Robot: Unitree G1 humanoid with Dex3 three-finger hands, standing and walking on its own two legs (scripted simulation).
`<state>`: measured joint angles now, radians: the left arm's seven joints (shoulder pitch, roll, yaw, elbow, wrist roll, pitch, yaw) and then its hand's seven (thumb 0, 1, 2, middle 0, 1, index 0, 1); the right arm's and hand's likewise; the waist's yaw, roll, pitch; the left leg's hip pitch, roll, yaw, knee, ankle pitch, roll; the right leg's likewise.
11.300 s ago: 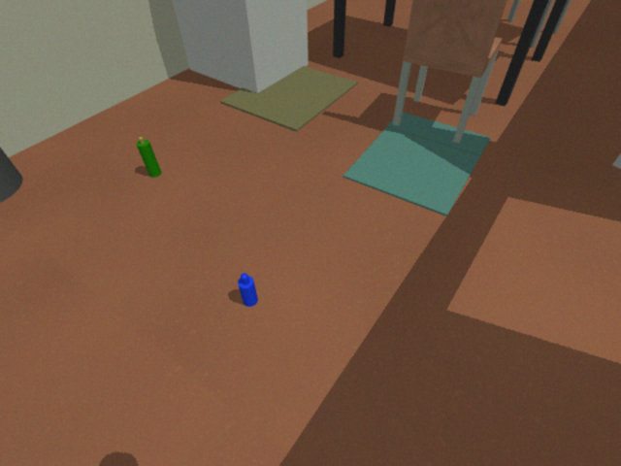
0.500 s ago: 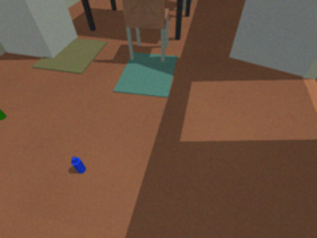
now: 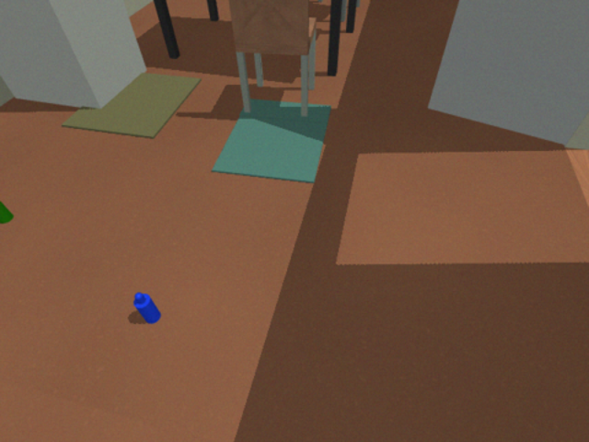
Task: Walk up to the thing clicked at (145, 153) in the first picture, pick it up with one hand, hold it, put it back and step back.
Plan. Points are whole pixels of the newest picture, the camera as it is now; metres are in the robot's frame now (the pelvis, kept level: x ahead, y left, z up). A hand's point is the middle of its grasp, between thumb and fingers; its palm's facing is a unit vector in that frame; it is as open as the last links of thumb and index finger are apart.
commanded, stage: stand
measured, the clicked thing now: out of the picture +1.25 +1.41 -0.67
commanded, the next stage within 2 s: walk up in 1.10 s
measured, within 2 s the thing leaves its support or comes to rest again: neither
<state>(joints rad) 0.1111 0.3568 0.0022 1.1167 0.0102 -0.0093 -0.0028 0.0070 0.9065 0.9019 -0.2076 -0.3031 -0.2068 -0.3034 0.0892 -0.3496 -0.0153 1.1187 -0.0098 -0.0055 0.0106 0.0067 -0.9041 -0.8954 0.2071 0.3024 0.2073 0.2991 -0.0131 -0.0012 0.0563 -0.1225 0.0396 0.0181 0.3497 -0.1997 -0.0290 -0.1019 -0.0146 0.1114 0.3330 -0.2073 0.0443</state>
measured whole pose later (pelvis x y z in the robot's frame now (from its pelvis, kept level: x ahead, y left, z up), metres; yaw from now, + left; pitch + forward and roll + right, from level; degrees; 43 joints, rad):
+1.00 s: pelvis -0.02 +0.00 +0.00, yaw +1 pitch -2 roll +0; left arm 0.14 0.36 -0.01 1.10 0.01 -0.01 -0.01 0.01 0.91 0.90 -0.21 -0.30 -0.21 -0.30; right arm 0.12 -0.35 -0.02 1.12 -0.01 0.00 0.01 0.01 -0.90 -0.90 0.21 0.30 0.21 0.30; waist -0.01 -0.01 0.05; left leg -0.14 0.03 0.01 0.36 -0.18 -0.02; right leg -0.11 -0.02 0.11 0.34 -0.19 0.05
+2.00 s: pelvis +0.32 -0.02 -0.01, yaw +1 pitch -2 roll +0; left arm 0.23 0.42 0.03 0.91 -0.02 -0.06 -0.04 0.01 0.91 0.90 -0.21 -0.30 -0.21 -0.30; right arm 0.26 -0.37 -0.06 0.86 -0.01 -0.08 0.05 0.00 -0.90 -0.90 0.21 0.30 0.21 0.30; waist -0.03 -0.03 0.09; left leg -0.22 0.05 0.06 0.50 -0.26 0.01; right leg -0.40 -0.01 0.07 1.15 -0.38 -0.04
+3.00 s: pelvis +0.79 +0.01 -0.01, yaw +0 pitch -3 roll +0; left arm 0.27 0.44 0.04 0.86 0.00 -0.05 -0.06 0.01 0.91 0.90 -0.21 -0.30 -0.21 -0.30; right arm 0.32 -0.37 -0.04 0.82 -0.01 -0.09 0.04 0.01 -0.90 -0.90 0.21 0.30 0.21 0.30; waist -0.02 -0.06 0.09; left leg -0.13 0.02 0.11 0.44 -0.26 0.04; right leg -0.51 -0.07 0.04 0.92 -0.26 -0.01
